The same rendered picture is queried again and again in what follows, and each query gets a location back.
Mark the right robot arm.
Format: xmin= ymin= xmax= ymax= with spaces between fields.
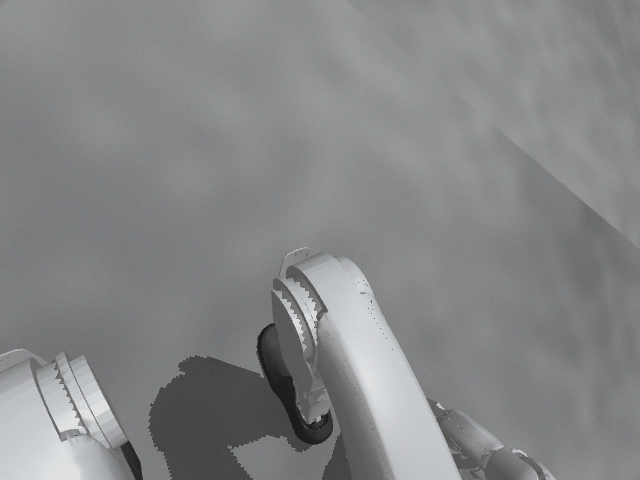
xmin=485 ymin=446 xmax=556 ymax=480

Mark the right robot foot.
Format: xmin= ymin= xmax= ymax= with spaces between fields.
xmin=258 ymin=323 xmax=333 ymax=445

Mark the right robot hand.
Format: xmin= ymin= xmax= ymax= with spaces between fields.
xmin=426 ymin=398 xmax=505 ymax=480

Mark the left robot foot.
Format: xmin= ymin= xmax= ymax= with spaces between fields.
xmin=120 ymin=439 xmax=143 ymax=480

